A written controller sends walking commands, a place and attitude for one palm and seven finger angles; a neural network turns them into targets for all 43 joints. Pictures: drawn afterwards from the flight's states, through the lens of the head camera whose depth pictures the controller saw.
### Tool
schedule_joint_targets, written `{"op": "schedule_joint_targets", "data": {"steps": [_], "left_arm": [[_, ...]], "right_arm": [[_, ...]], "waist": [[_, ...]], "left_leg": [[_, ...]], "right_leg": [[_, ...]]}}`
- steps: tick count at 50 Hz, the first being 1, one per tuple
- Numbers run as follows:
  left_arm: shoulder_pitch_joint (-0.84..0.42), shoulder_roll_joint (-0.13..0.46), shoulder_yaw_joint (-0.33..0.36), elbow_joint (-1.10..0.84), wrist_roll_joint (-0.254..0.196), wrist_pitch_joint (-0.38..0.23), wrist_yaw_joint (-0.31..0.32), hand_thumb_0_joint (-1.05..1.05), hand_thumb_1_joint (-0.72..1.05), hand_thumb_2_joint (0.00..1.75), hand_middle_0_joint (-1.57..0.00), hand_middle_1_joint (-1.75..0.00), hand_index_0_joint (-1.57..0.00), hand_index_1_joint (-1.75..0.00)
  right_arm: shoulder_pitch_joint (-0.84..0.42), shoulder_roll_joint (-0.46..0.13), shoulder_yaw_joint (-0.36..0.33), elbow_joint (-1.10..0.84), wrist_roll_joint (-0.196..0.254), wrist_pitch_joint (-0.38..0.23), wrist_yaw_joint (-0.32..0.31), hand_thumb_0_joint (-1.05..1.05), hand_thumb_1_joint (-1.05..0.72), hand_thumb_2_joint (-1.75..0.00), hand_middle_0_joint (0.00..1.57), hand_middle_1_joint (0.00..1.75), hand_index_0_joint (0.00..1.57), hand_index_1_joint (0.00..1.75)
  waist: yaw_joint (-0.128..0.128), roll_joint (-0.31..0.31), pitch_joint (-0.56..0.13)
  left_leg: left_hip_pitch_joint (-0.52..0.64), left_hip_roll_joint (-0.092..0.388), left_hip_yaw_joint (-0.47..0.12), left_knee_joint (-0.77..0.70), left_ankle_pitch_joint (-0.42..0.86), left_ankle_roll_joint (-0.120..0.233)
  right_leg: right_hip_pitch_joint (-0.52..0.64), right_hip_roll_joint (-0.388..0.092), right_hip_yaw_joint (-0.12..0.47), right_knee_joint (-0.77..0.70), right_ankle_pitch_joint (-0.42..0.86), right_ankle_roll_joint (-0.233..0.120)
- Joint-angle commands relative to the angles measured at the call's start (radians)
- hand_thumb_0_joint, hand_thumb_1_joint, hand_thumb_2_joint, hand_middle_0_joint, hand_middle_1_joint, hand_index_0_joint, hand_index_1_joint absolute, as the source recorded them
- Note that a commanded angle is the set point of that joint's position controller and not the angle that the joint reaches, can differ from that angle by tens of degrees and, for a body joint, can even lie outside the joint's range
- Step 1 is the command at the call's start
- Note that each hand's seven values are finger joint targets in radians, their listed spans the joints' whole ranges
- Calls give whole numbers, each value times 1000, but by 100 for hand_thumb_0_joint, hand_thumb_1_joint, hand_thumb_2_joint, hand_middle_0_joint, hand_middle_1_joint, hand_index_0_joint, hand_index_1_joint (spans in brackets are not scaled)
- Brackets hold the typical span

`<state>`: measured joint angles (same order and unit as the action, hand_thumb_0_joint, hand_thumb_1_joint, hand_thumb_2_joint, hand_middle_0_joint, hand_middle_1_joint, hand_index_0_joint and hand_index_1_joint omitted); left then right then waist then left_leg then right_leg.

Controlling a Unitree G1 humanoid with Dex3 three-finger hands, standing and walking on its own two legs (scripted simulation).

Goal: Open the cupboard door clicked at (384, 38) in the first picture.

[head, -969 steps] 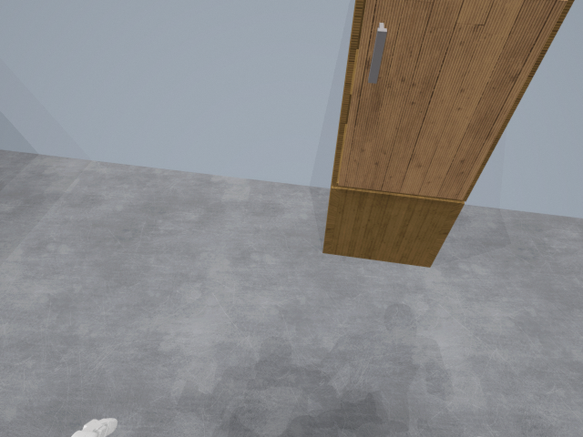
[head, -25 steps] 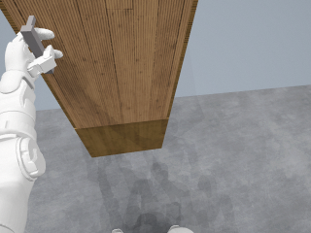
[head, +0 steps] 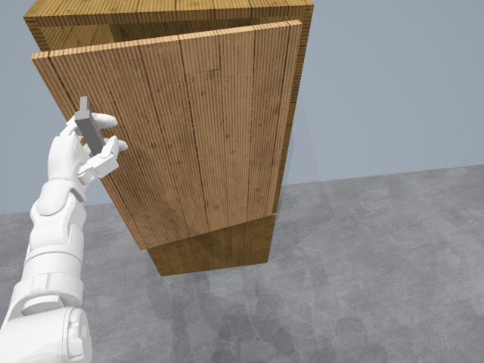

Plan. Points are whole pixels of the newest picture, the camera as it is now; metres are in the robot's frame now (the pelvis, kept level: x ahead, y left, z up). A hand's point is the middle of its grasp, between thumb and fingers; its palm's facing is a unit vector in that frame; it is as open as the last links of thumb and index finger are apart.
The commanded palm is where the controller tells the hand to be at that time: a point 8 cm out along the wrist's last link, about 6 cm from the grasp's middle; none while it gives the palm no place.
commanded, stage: pull the door open along its arc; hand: left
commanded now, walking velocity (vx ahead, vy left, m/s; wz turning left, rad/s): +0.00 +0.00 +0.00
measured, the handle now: (97, 136) +0.47 +0.23 +0.14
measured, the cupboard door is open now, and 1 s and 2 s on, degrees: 10 42 43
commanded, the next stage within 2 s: open thumb and fingers to let go in 0.58 s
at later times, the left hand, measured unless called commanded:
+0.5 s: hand (170, 225) +0.29 +0.09 +0.13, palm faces +0.48 -0.88 +0.03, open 5.8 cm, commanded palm +0.22 +0.12 +0.13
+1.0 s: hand (184, 238) +0.27 +0.07 +0.13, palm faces +0.47 -0.88 +0.01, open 8.3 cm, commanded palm +0.22 +0.10 +0.13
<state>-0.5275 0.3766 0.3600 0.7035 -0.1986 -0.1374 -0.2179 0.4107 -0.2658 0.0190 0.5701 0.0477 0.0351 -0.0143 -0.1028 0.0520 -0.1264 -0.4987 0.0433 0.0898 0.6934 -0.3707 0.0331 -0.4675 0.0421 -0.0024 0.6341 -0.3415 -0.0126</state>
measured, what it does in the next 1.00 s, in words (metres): stands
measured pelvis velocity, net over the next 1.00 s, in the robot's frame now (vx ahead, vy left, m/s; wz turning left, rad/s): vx -0.02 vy -0.05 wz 0.10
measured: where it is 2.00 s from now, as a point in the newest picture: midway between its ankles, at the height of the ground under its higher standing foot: outside the picture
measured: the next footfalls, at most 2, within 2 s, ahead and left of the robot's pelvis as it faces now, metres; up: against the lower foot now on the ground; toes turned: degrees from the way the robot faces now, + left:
none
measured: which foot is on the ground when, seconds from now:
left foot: down 0.00-1.00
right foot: down 0.00-1.00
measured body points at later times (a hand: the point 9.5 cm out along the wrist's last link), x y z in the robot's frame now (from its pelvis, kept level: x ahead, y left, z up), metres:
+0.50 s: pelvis -0.01 -0.03 +0.01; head -0.04 -0.06 +0.46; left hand +0.26 +0.14 +0.14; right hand +0.20 -0.22 -0.07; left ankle -0.02 +0.09 -0.72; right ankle -0.02 -0.12 -0.72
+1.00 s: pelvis -0.02 -0.05 +0.01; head -0.05 -0.07 +0.46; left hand +0.24 +0.11 +0.14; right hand +0.19 -0.23 -0.08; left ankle -0.02 +0.09 -0.72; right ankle -0.02 -0.12 -0.72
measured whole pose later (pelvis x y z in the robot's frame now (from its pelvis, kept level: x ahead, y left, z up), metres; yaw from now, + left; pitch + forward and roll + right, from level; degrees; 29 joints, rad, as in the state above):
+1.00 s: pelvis -0.02 -0.05 +0.01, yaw +6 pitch -4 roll +0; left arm 0.03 -0.11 -0.17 -0.07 0.01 0.16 0.53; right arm 0.14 -0.18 0.02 0.64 -0.03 0.09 -0.03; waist 0.03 0.06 -0.02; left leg -0.19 0.02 -0.01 0.52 -0.26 -0.02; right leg -0.15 0.03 -0.10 0.51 -0.30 -0.07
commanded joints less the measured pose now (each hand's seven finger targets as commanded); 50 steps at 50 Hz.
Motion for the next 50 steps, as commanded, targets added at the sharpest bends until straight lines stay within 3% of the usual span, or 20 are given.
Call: {"op": "schedule_joint_targets", "data": {"steps": [1, 2, 4, 6, 8, 10, 11, 14, 16, 17, 20, 21, 24, 26, 30, 34, 37, 43, 45, 50], "left_arm": [[-72, 231, 59, -387, -47, -29, 15, 0, 90, 90, -40, -135, -40, -135], [-51, 196, 81, -444, -67, -12, 59, 0, 90, 90, -40, -135, -40, -135], [16, 88, 53, -547, -74, 31, 165, 0, 90, 90, -40, -135, -40, -135], [76, 31, 18, -617, -47, 62, 248, 0, 90, 90, -40, -135, -40, -135], [110, -51, -29, -730, -7, 93, 360, 0, 90, 90, -40, -135, -40, -135], [148, -117, -92, -792, 34, 127, 442, 0, 90, 90, -40, -135, -40, -135], [144, -147, -141, -821, 68, 142, 484, 0, 90, 90, -40, -135, -40, -135], [164, -246, -233, -905, 117, 194, 581, 0, 90, 90, -40, -135, -40, -135], [188, -303, -288, -948, 144, 220, 641, 0, 90, 90, -40, -135, -40, -135], [212, -362, -349, -974, 155, 233, 662, 0, 90, 90, -40, -135, -40, -135], [225, -437, -438, -1002, 189, 258, 713, 0, 90, 90, -40, -135, -40, -135], [235, -445, -451, -995, 202, 261, 729, 0, 90, 90, -40, -135, -40, -135], [312, -514, -525, -1053, 232, 266, 768, 0, 90, 90, -40, -135, -40, -135], [373, -521, -554, -1058, 254, 267, 775, 0, 90, 90, -40, -135, -40, -135], [465, -534, -594, -1131, 262, 262, 765, 0, 90, 90, -40, -135, -40, -135], [250, -473, -542, -1076, 242, 252, 776, 0, 90, 90, -40, -135, -40, -135], [247, -468, -518, -1024, 238, 249, 783, 0, 69, 81, -38, -133, -38, -133], [290, -493, -520, -996, 225, 233, 759, 0, 27, 63, -35, -128, -35, -128], [301, -497, -527, -1011, 224, 226, 748, 0, 13, 57, -35, -127, -35, -127], [285, -504, -543, -1013, 241, 220, 753, 0, -22, 42, -32, -123, -32, -123]], "right_arm": [[-52, -142, -57, -148, 5, -51, -9, 0, -90, -90, 20, 30, 20, 30], [-79, -125, -55, -153, 7, -58, -6, 0, -90, -90, 20, 30, 20, 30], [-132, -103, -51, -159, 8, -75, 1, 0, -90, -90, 20, 30, 20, 30], [-155, -99, -52, -152, 0, -84, 6, 0, -90, -90, 20, 30, 20, 30], [-200, -78, -49, -150, -9, -88, 15, 0, -90, -90, 20, 30, 20, 30], [-232, -72, -44, -147, -19, -81, 18, 0, -90, -90, 20, 30, 20, 30], [-244, -70, -43, -143, -29, -76, 17, 0, -90, -90, 20, 30, 20, 30], [-294, -53, -36, -149, -44, -61, 11, 0, -90, -90, 20, 30, 20, 30], [-317, -43, -34, -143, -54, -53, 5, 0, -90, -90, 20, 30, 20, 30], [-332, -37, -29, -145, -57, -49, 6, 0, -90, -90, 20, 30, 20, 30], [-360, -25, -25, -132, -69, -36, 3, 0, -90, -90, 20, 30, 20, 30], [-365, -23, -27, -128, -74, -34, 0, 0, -90, -90, 20, 30, 20, 30], [-393, -4, -27, -131, -82, -31, 8, 0, -90, -90, 20, 30, 20, 30], [-400, 0, -31, -127, -87, -25, 12, 0, -90, -90, 20, 30, 20, 30], [-424, 17, -21, -136, -84, -10, 19, 0, -90, -90, 20, 30, 20, 30], [-461, 20, -6, -106, -85, -8, -7, 0, -90, -90, 20, 30, 20, 30], [-475, 28, -7, -91, -87, -9, -18, 0, -90, -90, 20, 30, 20, 30], [-451, 27, -14, -94, -87, -5, -22, 0, -90, -90, 20, 30, 20, 30], [-442, 23, -17, -99, -88, -3, -21, 0, -90, -90, 20, 30, 20, 30], [-441, 21, -18, -104, -86, 2, -18, 0, -90, -90, 20, 30, 20, 30]], "waist": [[111, -11, -294], [133, -26, -284], [152, -8, -242], [142, -60, -213], [154, -20, -209], [150, -35, -193], [135, -72, -176], [133, -51, -168], [127, -79, -150], [121, -74, -139], [108, -84, -101], [106, -121, -81], [121, -106, -93], [123, -147, -74], [134, -126, -54], [110, -152, 32], [134, -144, 29], [150, -139, -69], [148, -147, -78], [136, -147, -47]], "left_leg": [[223, -13, -59, -64, 575, 6], [219, -17, -57, -74, 563, 3], [224, -17, -55, -95, 531, -11], [230, -15, -56, -104, 496, -12], [249, -17, -54, -115, 499, -19], [253, -17, -58, -125, 458, -23], [260, -15, -66, -126, 441, -19], [282, -21, -64, -139, 374, -20], [295, -20, -71, -139, 354, -20], [303, -22, -70, -143, 344, -20], [320, -27, -77, -143, 319, -21], [320, -25, -85, -141, 306, -19], [343, -33, -83, -136, 329, -18], [342, -32, -88, -134, 334, -16], [341, -42, -87, -133, 332, -15], [331, -58, -95, -132, 244, -8], [336, -62, -101, -144, 221, -9], [368, -57, -96, -175, 294, -9], [370, -56, -94, -177, 321, -9], [371, -53, -91, -175, 307, -7]], "right_leg": [[229, 1, -29, -27, 569, -5], [237, 0, -34, -35, 570, -2], [227, -1, -46, -51, 520, -4], [227, -3, -53, -64, 494, -3], [235, -10, -52, -63, 485, -4], [236, -17, -52, -72, 447, -6], [234, -19, -52, -79, 427, -4], [242, -29, -45, -103, 369, -5], [252, -34, -43, -123, 346, -7], [250, -39, -43, -130, 338, -7], [246, -48, -37, -157, 315, -8], [249, -50, -38, -173, 294, -9], [272, -61, -27, -181, 331, -11], [284, -67, -19, -195, 354, -8], [304, -82, 4, -209, 396, -3], [252, -98, 44, -288, 226, 7], [261, -109, 71, -323, 142, 4], [334, -101, 28, -263, 322, 5], [351, -100, 22, -244, 404, 9], [317, -91, 9, -248, 338, 0]]}}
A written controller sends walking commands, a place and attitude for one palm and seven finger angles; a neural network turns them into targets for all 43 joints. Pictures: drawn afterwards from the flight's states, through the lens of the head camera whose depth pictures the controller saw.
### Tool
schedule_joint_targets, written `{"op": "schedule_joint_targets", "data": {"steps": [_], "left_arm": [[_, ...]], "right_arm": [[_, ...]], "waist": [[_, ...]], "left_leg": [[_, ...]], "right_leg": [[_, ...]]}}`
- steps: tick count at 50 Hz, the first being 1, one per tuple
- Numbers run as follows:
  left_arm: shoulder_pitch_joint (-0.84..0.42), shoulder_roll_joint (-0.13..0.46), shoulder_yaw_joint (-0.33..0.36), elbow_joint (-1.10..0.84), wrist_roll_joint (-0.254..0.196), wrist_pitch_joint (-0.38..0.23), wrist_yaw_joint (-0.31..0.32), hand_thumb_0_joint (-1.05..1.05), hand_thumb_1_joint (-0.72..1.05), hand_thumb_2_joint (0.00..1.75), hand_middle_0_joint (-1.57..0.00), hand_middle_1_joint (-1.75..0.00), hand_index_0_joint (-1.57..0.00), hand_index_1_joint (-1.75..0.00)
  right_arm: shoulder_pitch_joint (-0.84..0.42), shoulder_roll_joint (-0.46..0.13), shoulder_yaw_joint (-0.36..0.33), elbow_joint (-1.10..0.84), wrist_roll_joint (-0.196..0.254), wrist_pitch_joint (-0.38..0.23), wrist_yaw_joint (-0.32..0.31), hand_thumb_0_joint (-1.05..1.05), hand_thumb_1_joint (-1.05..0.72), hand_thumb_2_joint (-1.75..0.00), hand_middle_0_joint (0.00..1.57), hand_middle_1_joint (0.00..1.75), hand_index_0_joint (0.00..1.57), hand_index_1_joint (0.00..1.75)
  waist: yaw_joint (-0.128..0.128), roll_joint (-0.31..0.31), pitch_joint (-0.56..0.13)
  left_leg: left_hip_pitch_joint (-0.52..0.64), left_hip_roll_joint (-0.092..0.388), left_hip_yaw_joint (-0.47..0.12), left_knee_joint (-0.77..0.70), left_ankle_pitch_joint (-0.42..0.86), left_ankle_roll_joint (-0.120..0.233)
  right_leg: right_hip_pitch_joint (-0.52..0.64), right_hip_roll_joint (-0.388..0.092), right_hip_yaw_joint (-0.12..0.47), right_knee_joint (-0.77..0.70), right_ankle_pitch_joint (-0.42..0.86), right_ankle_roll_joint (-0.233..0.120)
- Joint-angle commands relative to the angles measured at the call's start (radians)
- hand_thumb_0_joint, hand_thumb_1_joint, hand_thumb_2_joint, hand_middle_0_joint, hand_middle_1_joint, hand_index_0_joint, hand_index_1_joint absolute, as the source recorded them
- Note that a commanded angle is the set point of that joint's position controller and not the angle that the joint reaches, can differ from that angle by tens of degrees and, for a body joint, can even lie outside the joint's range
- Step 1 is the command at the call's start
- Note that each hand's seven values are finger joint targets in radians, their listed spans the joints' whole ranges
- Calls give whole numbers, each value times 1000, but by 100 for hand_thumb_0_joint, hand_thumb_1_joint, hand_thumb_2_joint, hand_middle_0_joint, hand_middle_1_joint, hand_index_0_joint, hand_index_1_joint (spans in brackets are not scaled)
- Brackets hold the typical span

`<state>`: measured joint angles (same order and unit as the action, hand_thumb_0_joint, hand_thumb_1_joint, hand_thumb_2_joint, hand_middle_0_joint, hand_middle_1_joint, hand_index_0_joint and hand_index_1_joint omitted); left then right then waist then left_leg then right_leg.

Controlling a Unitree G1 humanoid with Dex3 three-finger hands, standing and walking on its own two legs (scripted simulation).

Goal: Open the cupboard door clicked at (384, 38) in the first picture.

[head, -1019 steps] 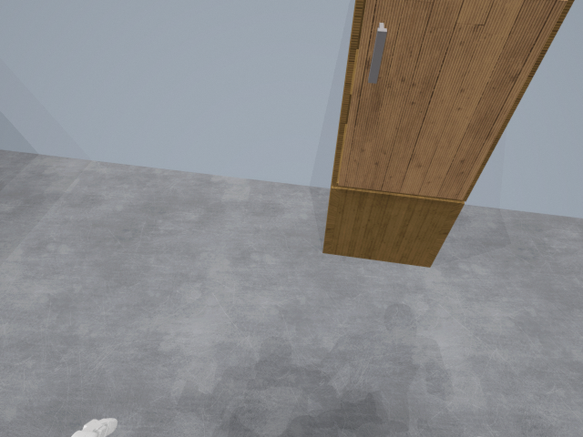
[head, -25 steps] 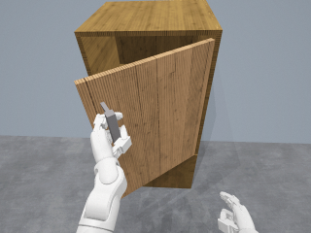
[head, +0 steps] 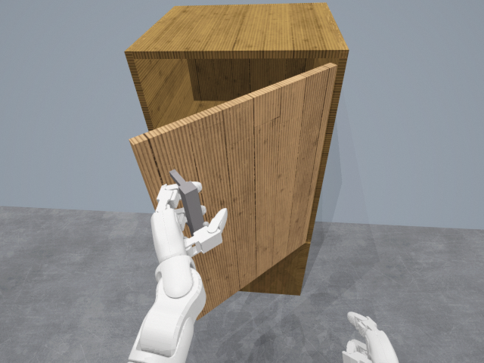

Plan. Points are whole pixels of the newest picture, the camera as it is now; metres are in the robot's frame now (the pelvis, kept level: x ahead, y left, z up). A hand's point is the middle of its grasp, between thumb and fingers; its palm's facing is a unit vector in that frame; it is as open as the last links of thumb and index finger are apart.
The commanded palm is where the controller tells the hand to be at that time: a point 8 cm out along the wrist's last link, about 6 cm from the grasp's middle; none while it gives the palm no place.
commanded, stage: open thumb and fingers to let go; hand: left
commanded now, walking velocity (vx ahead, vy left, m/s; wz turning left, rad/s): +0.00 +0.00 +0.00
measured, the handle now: (187, 206) +0.33 +0.12 +0.12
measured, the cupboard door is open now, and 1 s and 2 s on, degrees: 42 43 42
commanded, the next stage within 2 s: slide the hand sideways off the handle in 0.50 s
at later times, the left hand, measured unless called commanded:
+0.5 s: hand (210, 228) +0.29 +0.08 +0.12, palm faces +0.32 -0.95 -0.03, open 15.2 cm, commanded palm +0.25 +0.11 +0.12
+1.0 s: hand (203, 244) +0.26 +0.08 +0.12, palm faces -0.07 -1.00 +0.01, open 16.3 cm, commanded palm +0.23 +0.14 +0.12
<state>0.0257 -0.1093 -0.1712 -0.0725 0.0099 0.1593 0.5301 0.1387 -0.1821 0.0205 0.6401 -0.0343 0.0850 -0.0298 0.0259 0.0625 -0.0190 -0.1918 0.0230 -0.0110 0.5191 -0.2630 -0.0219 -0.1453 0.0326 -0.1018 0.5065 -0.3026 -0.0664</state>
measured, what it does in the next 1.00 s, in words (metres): stands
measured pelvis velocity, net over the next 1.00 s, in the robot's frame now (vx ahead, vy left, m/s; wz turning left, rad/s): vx -0.04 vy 0.03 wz -0.02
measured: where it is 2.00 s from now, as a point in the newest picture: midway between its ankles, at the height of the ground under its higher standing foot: outside the picture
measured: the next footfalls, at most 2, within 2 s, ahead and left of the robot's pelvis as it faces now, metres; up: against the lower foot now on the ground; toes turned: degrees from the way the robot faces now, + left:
none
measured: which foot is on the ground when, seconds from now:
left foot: down 0.00-1.00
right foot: down 0.00-1.00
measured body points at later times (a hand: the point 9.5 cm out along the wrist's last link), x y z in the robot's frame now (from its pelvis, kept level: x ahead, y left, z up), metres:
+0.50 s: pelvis -0.02 +0.03 -0.01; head -0.05 +0.01 +0.44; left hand +0.27 +0.13 +0.12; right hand +0.17 -0.17 -0.10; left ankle +0.01 +0.14 -0.73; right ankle -0.01 -0.07 -0.73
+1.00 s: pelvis -0.04 +0.03 +0.00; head -0.08 +0.01 +0.44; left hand +0.26 +0.14 +0.12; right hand +0.14 -0.18 -0.09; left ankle +0.01 +0.14 -0.73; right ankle -0.01 -0.07 -0.73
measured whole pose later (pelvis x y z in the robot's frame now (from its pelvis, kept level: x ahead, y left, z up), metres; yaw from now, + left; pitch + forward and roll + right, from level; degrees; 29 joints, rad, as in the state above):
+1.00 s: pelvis -0.04 +0.03 +0.00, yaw -1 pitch -5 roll +0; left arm -0.06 0.03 -0.18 0.05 -0.11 0.07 0.12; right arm 0.19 -0.19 0.07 0.60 0.03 0.00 -0.03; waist 0.02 0.05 -0.01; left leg -0.24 -0.01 0.03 0.57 -0.24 0.02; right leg -0.21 0.00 -0.07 0.58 -0.28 -0.03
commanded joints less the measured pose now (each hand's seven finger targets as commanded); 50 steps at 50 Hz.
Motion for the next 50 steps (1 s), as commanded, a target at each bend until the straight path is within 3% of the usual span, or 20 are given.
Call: {"op": "schedule_joint_targets", "data": {"steps": [1, 4, 6, 14, 17, 24, 30, 31, 32, 33, 34, 35, 36, 37, 39, 42, 44, 47, 48, 50], "left_arm": [[-283, -17, -19, -232, 41, -76, 9, 0, -29, 39, -32, -122, -32, -122], [-308, -44, -46, -233, 48, -79, 19, 0, -50, 30, -30, -120, -30, -120], [-331, -54, -60, -214, 53, -79, 24, 0, -50, 30, -30, -120, -30, -120], [-377, -116, -109, -191, 60, -63, 60, 0, -50, 30, -23, -80, -23, -80], [-387, -123, -109, -180, 59, -54, 70, 0, -50, 30, -21, -65, -21, -65], [-480, -148, -119, -121, 66, -38, 105, 0, -50, 30, -15, -30, -15, -30], [-526, -159, -118, -85, 71, -30, 124, 0, -50, 30, -15, -30, -15, -30], [-485, -81, -307, -63, 136, -80, -94, 0, -50, 30, -15, -30, -15, -30], [-559, 1, -223, -132, 93, -133, -208, 0, -50, 30, -15, -30, -15, -30], [-579, 44, -205, -130, 75, -165, -273, 0, -50, 30, -15, -30, -15, -30], [-593, 49, -211, -144, 57, -186, -329, 0, -50, 30, -15, -30, -15, -30], [-604, 51, -218, -122, 34, -199, -388, 0, -50, 30, -15, -30, -15, -30], [-606, 39, -234, -103, -1, -208, -449, 0, -50, 30, -15, -30, -15, -30], [-594, 45, -206, -93, -46, -211, -484, 0, -50, 30, -15, -30, -15, -30], [-578, 47, -140, -69, -134, -194, -506, 0, -50, 30, -15, -30, -15, -30], [-505, 65, -54, -65, -191, -170, -479, 0, -50, 30, -15, -30, -15, -30], [-430, 96, -16, -89, -174, -167, -449, 0, -50, 30, -15, -30, -15, -30], [-386, 111, -21, -136, -124, -177, -415, 0, -50, 30, -15, -30, -15, -30], [-362, 134, -3, -134, -114, -177, -409, 0, -50, 30, -15, -30, -15, -30], [-324, 176, 27, -183, -99, -178, -409, 0, -50, 30, -15, -30, -15, -30]], "right_arm": [[-171, -64, -20, -170, -2, -48, -1, 0, -90, -90, 20, 30, 20, 30], [-177, -62, -22, -171, -4, -56, 2, 0, -90, -90, 20, 30, 20, 30], [-176, -63, -23, -163, -1, -57, 4, 0, -90, -90, 20, 30, 20, 30], [-176, -60, -23, -157, 1, -62, 21, 0, -90, -90, 20, 30, 20, 30], [-187, -59, -22, -154, 3, -58, 26, 0, -90, -90, 20, 30, 20, 30], [-206, -58, -22, -137, 5, -56, 35, 0, -90, -90, 20, 30, 20, 30], [-205, -54, -21, -127, 3, -60, 39, 0, -90, -90, 20, 30, 20, 30], [-100, -88, -20, -116, 9, -46, 43, 0, -90, -90, 20, 30, 20, 30], [-108, -89, -22, -150, 19, -42, 26, 0, -90, -90, 20, 30, 20, 30], [-109, -86, -17, -160, 22, -44, 8, 0, -90, -90, 20, 30, 20, 30], [-113, -82, -8, -174, 27, -50, -2, 0, -90, -90, 20, 30, 20, 30], [-106, -81, 0, -179, 34, -60, -11, 0, -90, -90, 20, 30, 20, 30], [-102, -86, 6, -185, 43, -70, -16, 0, -90, -90, 20, 30, 20, 30], [-114, -85, 12, -196, 51, -83, -22, 0, -90, -90, 20, 30, 20, 30], [-145, -87, 21, -206, 62, -106, -36, 0, -90, -90, 20, 30, 20, 30], [-156, -91, 22, -206, 65, -136, -34, 0, -90, -90, 20, 30, 20, 30], [-157, -94, 17, -211, 62, -142, -22, 0, -90, -90, 20, 30, 20, 30], [-146, -95, 15, -221, 58, -142, -1, 0, -90, -90, 20, 30, 20, 30], [-140, -95, 14, -222, 55, -139, 2, 0, -90, -90, 20, 30, 20, 30], [-143, -96, 12, -235, 52, -134, 3, 0, -90, -90, 20, 30, 20, 30]], "waist": [[3, -153, -131], [-1, -132, -130], [-4, -127, -123], [-4, -124, -153], [1, -93, -154], [-3, -113, -142], [-5, -118, -158], [-91, -196, -64], [-59, -118, -181], [-49, -97, -212], [-48, -60, -219], [-65, -83, -199], [-75, -40, -166], [-67, -47, -160], [-50, -94, -124], [-18, -144, -123], [4, -162, -126], [8, -104, -105], [10, -128, -97], [18, -103, -107]], "left_leg": [[66, -29, 7, 2, 196, 49], [75, -29, 7, 7, 177, 47], [77, -23, -2, 3, 165, 44], [77, -11, -16, 0, 168, 36], [74, -8, -15, -1, 154, 32], [46, -6, -28, -7, 84, 27], [34, -12, -25, 0, 56, 27], [47, -13, -42, -23, 86, 46], [67, -17, -28, -20, 101, 49], [79, -20, -25, -16, 113, 53], [90, -24, -24, -14, 105, 56], [94, -23, -29, -14, 81, 59], [91, -23, -34, -22, 48, 57], [76, -24, -38, -32, 5, 53], [43, -28, -44, -53, -73, 49], [20, -25, -47, -72, -107, 42], [12, -23, -35, -74, -89, 41], [6, -18, -24, -81, -77, 40], [1, -17, -23, -82, -76, 41], [8, -19, -3, -71, -54, 45]], "right_leg": [[-25, -77, 106, -125, 267, 49], [-52, -73, 99, -126, 204, 43], [-67, -66, 86, -121, 165, 37], [-86, -49, 49, -75, 144, 25], [-95, -46, 45, -72, 123, 22], [-128, -41, 36, -62, 42, 20], [-137, -42, 41, -65, 5, 20], [-172, -46, 74, -52, 79, 26], [-133, -44, 75, -34, 113, 20], [-113, -45, 79, -27, 132, 17], [-113, -47, 79, -30, 131, 17], [-127, -46, 71, -38, 108, 18], [-147, -44, 67, -38, 83, 16], [-146, -39, 60, -42, 46, 18], [-146, -33, 55, -68, -26, 27], [-132, -32, 48, -81, -75, 35], [-121, -33, 53, -87, -78, 36], [-127, -34, 55, -73, -59, 33], [-124, -33, 58, -77, -60, 33], [-110, -37, 74, -94, -55, 34]]}}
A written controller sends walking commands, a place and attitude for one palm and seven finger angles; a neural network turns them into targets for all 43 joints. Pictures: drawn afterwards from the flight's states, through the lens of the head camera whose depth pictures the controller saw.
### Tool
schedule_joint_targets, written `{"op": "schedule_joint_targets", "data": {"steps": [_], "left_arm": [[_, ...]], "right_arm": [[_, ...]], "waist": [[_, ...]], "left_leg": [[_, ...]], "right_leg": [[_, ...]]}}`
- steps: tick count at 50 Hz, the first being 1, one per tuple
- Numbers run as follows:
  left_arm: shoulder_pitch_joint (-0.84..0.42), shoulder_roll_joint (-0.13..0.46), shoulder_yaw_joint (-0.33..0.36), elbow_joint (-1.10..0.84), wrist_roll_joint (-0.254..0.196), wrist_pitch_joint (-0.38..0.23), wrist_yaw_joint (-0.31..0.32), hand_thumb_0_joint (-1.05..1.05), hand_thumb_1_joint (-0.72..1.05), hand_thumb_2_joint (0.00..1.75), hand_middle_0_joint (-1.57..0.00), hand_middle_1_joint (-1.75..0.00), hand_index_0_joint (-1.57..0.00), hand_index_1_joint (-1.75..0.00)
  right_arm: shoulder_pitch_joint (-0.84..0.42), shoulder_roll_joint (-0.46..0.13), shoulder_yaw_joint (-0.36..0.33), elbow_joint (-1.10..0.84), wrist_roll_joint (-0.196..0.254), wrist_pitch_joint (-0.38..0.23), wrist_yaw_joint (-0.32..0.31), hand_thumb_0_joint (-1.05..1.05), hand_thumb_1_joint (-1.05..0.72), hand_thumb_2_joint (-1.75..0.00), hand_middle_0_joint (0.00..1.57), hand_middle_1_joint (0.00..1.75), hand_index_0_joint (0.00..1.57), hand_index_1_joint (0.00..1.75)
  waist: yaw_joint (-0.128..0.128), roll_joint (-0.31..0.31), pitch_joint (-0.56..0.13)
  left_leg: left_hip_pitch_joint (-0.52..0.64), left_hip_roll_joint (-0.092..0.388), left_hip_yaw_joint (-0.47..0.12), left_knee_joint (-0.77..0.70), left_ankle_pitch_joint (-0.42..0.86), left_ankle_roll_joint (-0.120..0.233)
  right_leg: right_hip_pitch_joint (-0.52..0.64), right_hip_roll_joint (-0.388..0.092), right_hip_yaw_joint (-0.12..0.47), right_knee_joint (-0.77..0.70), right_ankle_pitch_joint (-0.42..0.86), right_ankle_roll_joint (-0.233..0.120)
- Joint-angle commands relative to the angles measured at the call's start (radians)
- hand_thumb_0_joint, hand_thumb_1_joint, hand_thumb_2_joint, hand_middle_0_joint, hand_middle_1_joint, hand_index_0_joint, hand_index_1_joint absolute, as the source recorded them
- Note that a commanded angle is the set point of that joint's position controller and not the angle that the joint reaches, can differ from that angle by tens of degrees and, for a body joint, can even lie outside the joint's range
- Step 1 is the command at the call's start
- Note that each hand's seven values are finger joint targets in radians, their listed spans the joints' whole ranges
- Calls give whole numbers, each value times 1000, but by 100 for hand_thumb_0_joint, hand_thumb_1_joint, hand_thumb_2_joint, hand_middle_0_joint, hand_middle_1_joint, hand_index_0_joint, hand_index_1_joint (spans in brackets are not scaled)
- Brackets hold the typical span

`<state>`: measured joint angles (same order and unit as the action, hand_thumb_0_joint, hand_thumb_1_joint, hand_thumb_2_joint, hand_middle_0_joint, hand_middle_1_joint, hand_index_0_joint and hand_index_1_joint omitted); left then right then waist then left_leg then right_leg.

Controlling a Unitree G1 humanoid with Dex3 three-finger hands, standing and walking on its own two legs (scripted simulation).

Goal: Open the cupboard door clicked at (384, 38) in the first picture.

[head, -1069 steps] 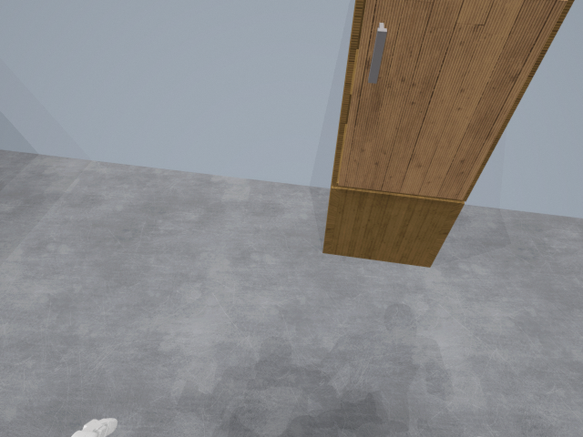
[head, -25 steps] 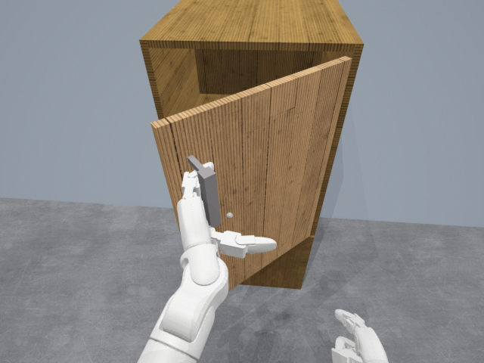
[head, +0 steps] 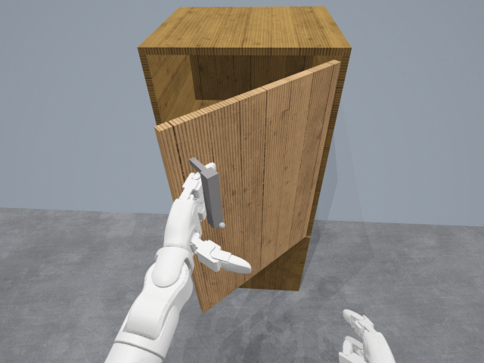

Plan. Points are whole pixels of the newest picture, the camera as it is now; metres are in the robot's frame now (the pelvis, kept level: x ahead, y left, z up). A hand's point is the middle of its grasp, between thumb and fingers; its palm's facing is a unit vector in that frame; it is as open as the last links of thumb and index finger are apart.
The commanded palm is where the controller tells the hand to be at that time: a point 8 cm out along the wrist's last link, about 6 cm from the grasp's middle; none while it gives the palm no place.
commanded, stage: slide the hand sideways off the handle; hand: left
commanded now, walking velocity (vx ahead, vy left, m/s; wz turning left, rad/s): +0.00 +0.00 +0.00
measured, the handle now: (205, 193) +0.36 +0.10 +0.13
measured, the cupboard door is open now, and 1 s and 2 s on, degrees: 43 42 42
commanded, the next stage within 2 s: draw the hand back to the body in 0.80 s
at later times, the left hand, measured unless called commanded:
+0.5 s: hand (188, 246) +0.26 +0.11 +0.12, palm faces -0.02 -1.00 -0.03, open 16.0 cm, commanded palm +0.22 +0.17 +0.12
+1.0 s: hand (156, 269) +0.22 +0.14 +0.12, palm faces +0.00 -1.00 -0.04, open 16.3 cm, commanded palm +0.19 +0.20 +0.13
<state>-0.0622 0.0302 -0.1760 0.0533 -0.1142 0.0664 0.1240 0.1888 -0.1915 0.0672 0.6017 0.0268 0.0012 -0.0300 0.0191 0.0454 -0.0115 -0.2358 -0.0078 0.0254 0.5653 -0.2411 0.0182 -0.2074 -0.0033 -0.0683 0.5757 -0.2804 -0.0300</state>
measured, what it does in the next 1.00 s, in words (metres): stands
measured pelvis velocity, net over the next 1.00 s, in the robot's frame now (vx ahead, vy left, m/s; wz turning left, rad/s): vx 0.03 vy -0.02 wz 0.02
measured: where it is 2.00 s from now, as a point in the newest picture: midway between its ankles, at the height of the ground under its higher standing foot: outside the picture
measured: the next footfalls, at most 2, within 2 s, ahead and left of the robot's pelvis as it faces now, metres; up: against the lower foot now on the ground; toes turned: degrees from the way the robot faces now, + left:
none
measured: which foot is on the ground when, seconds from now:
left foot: down 0.00-1.00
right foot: down 0.00-1.00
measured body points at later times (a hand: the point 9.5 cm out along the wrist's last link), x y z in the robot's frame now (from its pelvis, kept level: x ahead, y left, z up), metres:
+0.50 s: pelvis +0.04 -0.01 +0.00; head +0.01 -0.03 +0.45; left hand +0.25 +0.16 +0.12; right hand +0.24 -0.22 -0.06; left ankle +0.05 +0.11 -0.73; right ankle +0.03 -0.10 -0.73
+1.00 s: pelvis +0.03 -0.02 -0.01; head +0.01 -0.04 +0.44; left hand +0.21 +0.20 +0.12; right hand +0.22 -0.24 -0.07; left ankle +0.05 +0.11 -0.73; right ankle +0.03 -0.10 -0.73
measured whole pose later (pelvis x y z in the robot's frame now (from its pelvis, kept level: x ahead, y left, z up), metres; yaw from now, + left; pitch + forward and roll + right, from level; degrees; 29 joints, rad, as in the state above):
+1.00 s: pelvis +0.03 -0.02 -0.01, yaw +1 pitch -2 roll -1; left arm 0.47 0.21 0.09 -0.36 -0.26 -0.06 -0.19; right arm 0.24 -0.24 0.04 0.56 0.04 -0.19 -0.07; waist 0.04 0.07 -0.04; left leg -0.32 0.02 -0.01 0.68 -0.33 -0.01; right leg -0.26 0.03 -0.10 0.64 -0.35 -0.05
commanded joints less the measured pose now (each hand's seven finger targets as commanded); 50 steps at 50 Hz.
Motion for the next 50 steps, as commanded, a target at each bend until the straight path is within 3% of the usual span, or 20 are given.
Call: {"op": "schedule_joint_targets", "data": {"steps": [1, 2, 6, 7, 15, 18, 23, 29, 34, 38, 40, 45, 48, 50], "left_arm": [[-213, 79, 68, -298, 33, -80, -3, 0, -50, 30, -15, -30, -15, -30], [-203, 64, 59, -325, 32, -78, -8, 0, -50, 30, -15, -30, -15, -30], [-82, 110, 119, -382, 17, -62, -28, 0, -50, 30, -15, -30, -15, -30], [-72, 77, 88, -416, 8, -59, -38, 0, -50, 30, -15, -30, -15, -30], [118, 150, 175, -535, -22, -52, -85, 0, -50, 30, -15, -30, -15, -30], [196, 174, 207, -568, -30, -64, -107, 0, -50, 30, -15, -30, -15, -30], [323, 197, 244, -632, -60, -84, -153, 0, -50, 30, -15, -30, -15, -30], [456, 235, 303, -665, -98, -116, -212, 0, -50, 30, -15, -30, -15, -30], [462, 246, 308, -690, -128, -159, -274, 0, -50, 30, -15, -30, -15, -30], [497, 280, 350, -663, -163, -192, -324, 0, -50, 30, -15, -30, -15, -30], [445, 267, 326, -675, -169, -207, -339, 0, -50, 30, -15, -30, -15, -30], [432, 262, 319, -634, -173, -208, -329, 0, -50, 30, -15, -30, -15, -30], [436, 316, 382, -622, -163, -194, -302, 0, -50, 30, -15, -30, -15, -30], [389, 311, 370, -650, -154, -184, -289, 0, -50, 30, -15, -30, -15, -30]], "right_arm": [[-190, -90, -34, -194, -10, -43, 4, 0, -90, -90, 20, 30, 20, 30], [-194, -85, -31, -203, -11, -40, 4, 0, -90, -90, 20, 30, 20, 30], [-200, -82, -32, -220, -9, -33, 0, 0, -90, -90, 20, 30, 20, 30], [-202, -80, -27, -227, -10, -34, 0, 0, -90, -90, 20, 30, 20, 30], [-170, -91, -35, -240, -11, -47, -10, 0, -90, -90, 20, 30, 20, 30], [-157, -93, -38, -243, -9, -54, -9, 0, -90, -90, 20, 30, 20, 30], [-135, -100, -43, -256, -6, -73, -11, 0, -90, -90, 20, 30, 20, 30], [-99, -112, -51, -261, -2, -104, -18, 0, -90, -90, 20, 30, 20, 30], [-85, -123, -56, -259, 3, -149, -28, 0, -90, -90, 20, 30, 20, 30], [-66, -133, -59, -243, 5, -190, -37, 0, -90, -90, 20, 30, 20, 30], [-69, -137, -60, -238, 7, -210, -40, 0, -90, -90, 20, 30, 20, 30], [-77, -139, -60, -227, 8, -249, -45, 0, -90, -90, 20, 30, 20, 30], [-89, -135, -62, -221, 6, -256, -48, 0, -90, -90, 20, 30, 20, 30], [-98, -130, -59, -225, 8, -260, -50, 0, -90, -90, 20, 30, 20, 30]], "waist": [[33, -83, -96], [31, -73, -101], [40, -77, -92], [32, -47, -88], [24, -93, -103], [30, -45, -115], [34, -35, -129], [27, -89, -124], [14, -48, -89], [12, -63, -91], [3, -49, -93], [10, -71, -68], [30, -89, -74], [31, -39, -77]], "left_leg": [[44, 14, -41, -120, -74, 3], [53, 14, -36, -124, -59, 4], [68, 17, -23, -115, -8, 5], [77, 16, -20, -118, 2, 6], [85, 15, -14, -95, 83, 12], [87, 14, -12, -86, 120, 10], [77, 13, -11, -61, 177, 11], [44, 10, -12, -20, 196, 14], [18, 5, -21, 12, 157, 14], [-19, 2, -38, 41, 128, 12], [-22, -2, -41, 49, 109, 12], [-53, -3, -50, 57, 41, 9], [-66, -1, -51, 57, 14, 8], [-47, -2, -47, 45, 9, 8]], "right_leg": [[-42, -2, 46, -173, -84, -6], [-33, -3, 47, -174, -71, -6], [-11, 1, 53, -196, -32, -5], [-14, 0, 52, -193, -13, -3], [9, 8, 48, -174, 119, 8], [18, 11, 43, -149, 180, 5], [26, 15, 34, -109, 283, 8], [17, 10, 45, -87, 376, 28], [-34, 4, 62, -89, 317, 32], [-49, -9, 84, -89, 290, 40], [-70, -10, 84, -90, 240, 38], [-104, -20, 100, -117, 81, 35], [-95, -31, 121, -141, -12, 31], [-104, -28, 110, -146, -45, 25]]}}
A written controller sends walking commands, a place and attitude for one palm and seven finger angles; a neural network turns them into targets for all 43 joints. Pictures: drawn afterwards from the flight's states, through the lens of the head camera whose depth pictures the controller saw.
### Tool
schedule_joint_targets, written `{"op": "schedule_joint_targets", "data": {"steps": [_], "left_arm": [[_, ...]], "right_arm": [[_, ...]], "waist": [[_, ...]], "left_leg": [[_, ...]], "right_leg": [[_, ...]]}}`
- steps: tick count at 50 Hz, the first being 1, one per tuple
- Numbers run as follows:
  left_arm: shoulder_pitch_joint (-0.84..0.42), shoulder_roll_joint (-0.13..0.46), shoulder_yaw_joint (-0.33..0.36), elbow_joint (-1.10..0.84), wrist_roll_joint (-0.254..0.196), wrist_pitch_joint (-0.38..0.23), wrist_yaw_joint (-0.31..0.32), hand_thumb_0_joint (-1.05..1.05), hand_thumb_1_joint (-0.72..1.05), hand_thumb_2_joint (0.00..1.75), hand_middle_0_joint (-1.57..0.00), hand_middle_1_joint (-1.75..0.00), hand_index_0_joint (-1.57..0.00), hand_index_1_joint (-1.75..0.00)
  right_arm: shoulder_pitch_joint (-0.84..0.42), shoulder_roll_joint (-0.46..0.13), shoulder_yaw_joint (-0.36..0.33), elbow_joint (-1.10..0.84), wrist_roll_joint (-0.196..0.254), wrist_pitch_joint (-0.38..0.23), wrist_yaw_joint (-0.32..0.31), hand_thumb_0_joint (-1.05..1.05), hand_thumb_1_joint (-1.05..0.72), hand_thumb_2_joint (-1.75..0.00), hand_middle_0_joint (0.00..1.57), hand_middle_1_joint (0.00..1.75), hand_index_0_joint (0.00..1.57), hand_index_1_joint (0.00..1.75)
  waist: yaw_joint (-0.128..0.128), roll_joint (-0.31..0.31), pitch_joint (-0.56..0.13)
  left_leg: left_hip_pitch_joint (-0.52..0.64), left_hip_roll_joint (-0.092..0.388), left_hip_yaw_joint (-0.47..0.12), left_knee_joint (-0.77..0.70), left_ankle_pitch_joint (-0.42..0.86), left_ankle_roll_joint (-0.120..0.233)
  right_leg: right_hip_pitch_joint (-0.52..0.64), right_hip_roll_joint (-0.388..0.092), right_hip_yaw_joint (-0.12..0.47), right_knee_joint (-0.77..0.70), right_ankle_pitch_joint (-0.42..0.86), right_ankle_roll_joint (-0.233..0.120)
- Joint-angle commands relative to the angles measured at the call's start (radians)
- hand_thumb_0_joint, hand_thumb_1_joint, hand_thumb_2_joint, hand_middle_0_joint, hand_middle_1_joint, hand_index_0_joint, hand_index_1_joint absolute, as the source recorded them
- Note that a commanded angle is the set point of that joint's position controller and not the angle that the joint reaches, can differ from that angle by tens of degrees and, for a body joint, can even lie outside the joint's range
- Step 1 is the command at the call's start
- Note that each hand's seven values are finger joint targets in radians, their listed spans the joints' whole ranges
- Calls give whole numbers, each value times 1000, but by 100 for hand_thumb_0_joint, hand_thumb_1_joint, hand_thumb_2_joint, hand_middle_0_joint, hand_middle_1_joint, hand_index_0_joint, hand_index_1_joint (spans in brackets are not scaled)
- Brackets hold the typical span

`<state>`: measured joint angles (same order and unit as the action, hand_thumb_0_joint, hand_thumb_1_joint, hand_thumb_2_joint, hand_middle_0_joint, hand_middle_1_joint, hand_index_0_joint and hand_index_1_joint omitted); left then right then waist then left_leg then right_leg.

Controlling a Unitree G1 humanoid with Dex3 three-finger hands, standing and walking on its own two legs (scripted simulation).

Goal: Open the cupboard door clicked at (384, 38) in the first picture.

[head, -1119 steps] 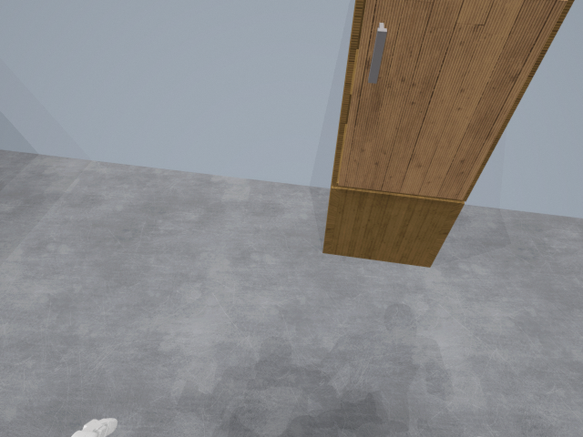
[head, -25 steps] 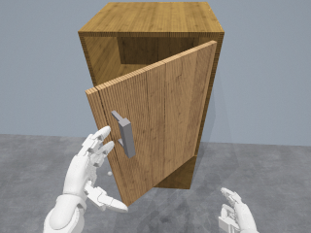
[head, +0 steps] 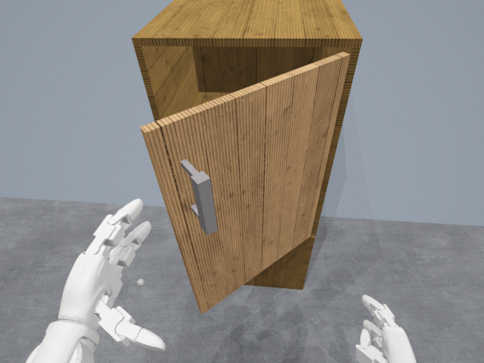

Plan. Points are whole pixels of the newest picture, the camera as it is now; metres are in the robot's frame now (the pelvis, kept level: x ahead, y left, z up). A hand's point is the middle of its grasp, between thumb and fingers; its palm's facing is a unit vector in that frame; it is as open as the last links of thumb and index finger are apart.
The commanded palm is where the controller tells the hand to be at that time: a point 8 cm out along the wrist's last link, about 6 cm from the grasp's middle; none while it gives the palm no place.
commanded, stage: draw the hand back to the body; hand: left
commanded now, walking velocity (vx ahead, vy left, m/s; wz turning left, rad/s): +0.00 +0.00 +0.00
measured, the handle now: (198, 197) +0.34 +0.11 +0.13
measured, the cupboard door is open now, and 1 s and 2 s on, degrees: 42 42 42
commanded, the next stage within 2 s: step back with the hand held close in 1.48 s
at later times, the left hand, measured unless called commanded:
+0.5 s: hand (91, 266) +0.20 +0.22 +0.14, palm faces +0.16 -0.96 -0.21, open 15.7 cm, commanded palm +0.16 +0.27 +0.16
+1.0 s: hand (58, 238) +0.22 +0.27 +0.16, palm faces +0.38 -0.84 -0.39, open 10.3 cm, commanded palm +0.18 +0.31 +0.18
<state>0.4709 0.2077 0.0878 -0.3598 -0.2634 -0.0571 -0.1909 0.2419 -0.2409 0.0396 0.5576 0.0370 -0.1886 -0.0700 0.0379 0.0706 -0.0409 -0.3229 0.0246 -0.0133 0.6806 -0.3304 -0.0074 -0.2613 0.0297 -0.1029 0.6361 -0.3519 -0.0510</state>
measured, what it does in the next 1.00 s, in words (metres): stands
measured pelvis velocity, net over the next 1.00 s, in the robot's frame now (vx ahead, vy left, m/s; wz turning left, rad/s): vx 0.02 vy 0.03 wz -0.04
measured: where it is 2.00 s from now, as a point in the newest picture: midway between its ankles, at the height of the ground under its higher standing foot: outside the picture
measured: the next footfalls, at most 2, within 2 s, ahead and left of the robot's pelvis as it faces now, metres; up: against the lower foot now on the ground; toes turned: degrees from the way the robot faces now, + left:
none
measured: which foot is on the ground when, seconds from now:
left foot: down 0.00-1.00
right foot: down 0.00-1.00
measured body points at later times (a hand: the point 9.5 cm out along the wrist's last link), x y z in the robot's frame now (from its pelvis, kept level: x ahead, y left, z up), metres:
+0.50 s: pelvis +0.00 +0.03 +0.01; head -0.02 +0.02 +0.46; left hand +0.18 +0.27 +0.16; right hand +0.20 -0.17 -0.05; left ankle +0.02 +0.12 -0.72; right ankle +0.00 -0.08 -0.72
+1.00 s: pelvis +0.02 +0.03 +0.02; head +0.00 +0.01 +0.47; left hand +0.20 +0.31 +0.19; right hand +0.20 -0.20 -0.06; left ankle +0.02 +0.12 -0.72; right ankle +0.00 -0.08 -0.72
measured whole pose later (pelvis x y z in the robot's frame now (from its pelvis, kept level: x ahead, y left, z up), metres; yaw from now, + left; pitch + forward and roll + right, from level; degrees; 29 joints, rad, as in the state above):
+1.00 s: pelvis +0.02 +0.03 +0.02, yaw -3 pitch -5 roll -1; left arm 0.48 0.34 0.28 -0.39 -0.05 -0.08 0.12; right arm 0.20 -0.22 0.03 0.63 0.00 -0.09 -0.07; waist 0.06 0.06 0.03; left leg -0.09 0.00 0.05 0.42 -0.25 0.03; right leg -0.05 0.01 -0.04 0.38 -0.25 -0.01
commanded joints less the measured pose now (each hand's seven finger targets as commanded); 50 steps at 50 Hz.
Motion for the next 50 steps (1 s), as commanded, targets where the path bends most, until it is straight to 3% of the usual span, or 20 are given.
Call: {"op": "schedule_joint_targets", "data": {"steps": [1, 3, 9, 11, 15, 20, 21, 22, 23, 25, 28, 31, 34, 41, 45, 50], "left_arm": [[-155, 137, 106, -226, -4, -54, 33, 0, -50, 30, -15, -30, -15, -30], [-157, 143, 128, -222, -11, -45, 38, 0, -50, 30, -15, -30, -15, -30], [-142, 116, 89, -251, -20, 1, 7, 0, -50, 30, -15, -30, -15, -30], [-153, 134, 102, -242, -18, 22, 3, 0, -50, 30, -15, -30, -15, -30], [-185, 145, 124, -281, -13, 57, 10, 0, -50, 30, -15, -30, -15, -30], [-173, 169, 173, -299, -24, 67, 10, 0, -32, 37, -16, -30, -16, -30], [-195, 295, 200, -372, 120, 7, 145, 0, -29, 39, -16, -30, -16, -30], [-129, 208, 160, -335, 135, -6, 199, 0, -26, 40, -16, -30, -16, -30], [-65, 169, 136, -298, 143, -6, 219, 0, -22, 42, -16, -30, -16, -30], [-54, 172, 127, -325, 171, -25, 250, 0, -15, 45, -16, -30, -16, -30], [-57, 191, 137, -326, 200, -49, 285, 0, -5, 50, -17, -30, -17, -30], [-100, 221, 160, -304, 215, -64, 309, 0, 6, 54, -17, -30, -17, -30], [-98, 226, 182, -304, 220, -76, 322, 0, 17, 58, -17, -30, -17, -30], [-60, 260, 245, -282, 221, -87, 328, 0, 41, 69, -18, -30, -18, -30], [-47, 275, 288, -241, 211, -86, 326, 0, 55, 75, -19, -30, -19, -30], [-82, 305, 338, -220, 203, -92, 325, 0, 73, 82, -19, -30, -19, -30]], "right_arm": [[-151, -81, -28, -174, -2, -73, -10, 0, -90, -90, 20, 30, 20, 30], [-155, -79, -24, -170, 1, -79, -14, 0, -90, -90, 20, 30, 20, 30], [-153, -88, -13, -176, 11, -99, -13, 0, -90, -90, 20, 30, 20, 30], [-154, -95, -14, -169, 12, -102, -16, 0, -90, -90, 20, 30, 20, 30], [-152, -94, -11, -173, 11, -101, -20, 0, -90, -90, 20, 30, 20, 30], [-152, -91, -8, -166, 10, -95, -20, 0, -90, -90, 20, 30, 20, 30], [-166, -84, -13, -159, -15, -86, -30, 0, -90, -90, 20, 30, 20, 30], [-167, -70, -8, -151, -28, -82, -33, 0, -90, -90, 20, 30, 20, 30], [-155, -71, -9, -145, -29, -74, -30, 0, -90, -90, 20, 30, 20, 30], [-154, -76, -11, -137, -32, -51, -18, 0, -90, -90, 20, 30, 20, 30], [-153, -82, -19, -128, -37, -35, -11, 0, -90, -90, 20, 30, 20, 30], [-167, -88, -25, -116, -40, -22, -16, 0, -90, -90, 20, 30, 20, 30], [-170, -84, -30, -113, -43, -11, -19, 0, -90, -90, 20, 30, 20, 30], [-173, -92, -40, -93, -44, 12, -10, 0, -90, -90, 20, 30, 20, 30], [-174, -89, -48, -92, -42, 34, -8, 0, -90, -90, 20, 30, 20, 30], [-178, -90, -55, -86, -37, 53, -7, 0, -90, -90, 20, 30, 20, 30]], "waist": [[10, -65, -24], [15, -54, -29], [17, -10, -30], [16, -52, -22], [20, -34, -34], [26, -33, -59], [43, -25, -22], [28, -53, 24], [23, -60, 27], [23, 4, 12], [20, 18, 8], [15, -9, 34], [20, -23, 4], [33, 20, -23], [34, -50, -10], [34, -24, -9]], "left_leg": [[34, -31, -11, -75, 85, 33], [47, -30, -14, -92, 83, 33], [76, -24, -23, -148, 90, 32], [73, -20, -32, -157, 88, 34], [94, -19, -40, -179, 88, 30], [120, -19, -41, -185, 140, 25], [105, -10, -33, -217, 93, 26], [110, -13, -27, -223, 96, 25], [117, -10, -24, -224, 105, 24], [146, -2, -20, -244, 154, 21], [170, 8, -23, -274, 179, 18], [183, 10, -20, -298, 147, 22], [216, 9, -15, -311, 192, 24], [244, 15, -14, -319, 345, 11], [248, 16, 2, -318, 361, 16], [259, 12, 15, -315, 360, 20]], "right_leg": [[-55, -60, 142, -215, 0, 43], [-48, -53, 126, -213, -1, 40], [-38, -22, 56, -169, 86, 34], [-28, -19, 50, -173, 82, 34], [-28, -14, 33, -165, 85, 34], [-6, -7, 24, -161, 141, 30], [30, -24, 75, -224, 105, 21], [20, -29, 77, -250, 103, 20], [20, -31, 75, -250, 111, 21], [56, -31, 76, -246, 157, 18], [86, -29, 74, -255, 169, 18], [95, -27, 80, -289, 138, 18], [125, -28, 78, -293, 173, 19], [190, -28, 80, -287, 282, 17], [190, -25, 82, -299, 314, 22], [191, -28, 95, -313, 329, 23]]}}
